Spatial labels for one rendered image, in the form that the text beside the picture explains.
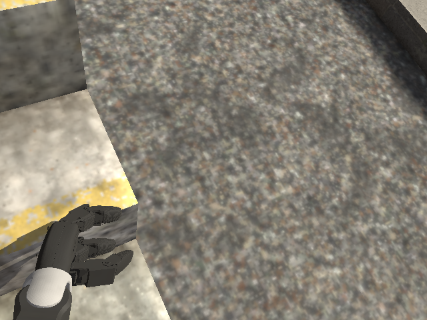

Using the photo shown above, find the left robot hand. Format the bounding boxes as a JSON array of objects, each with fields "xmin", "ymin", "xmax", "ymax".
[{"xmin": 35, "ymin": 204, "xmax": 133, "ymax": 287}]

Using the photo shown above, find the robot left forearm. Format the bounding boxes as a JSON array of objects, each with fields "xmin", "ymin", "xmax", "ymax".
[{"xmin": 13, "ymin": 267, "xmax": 72, "ymax": 320}]

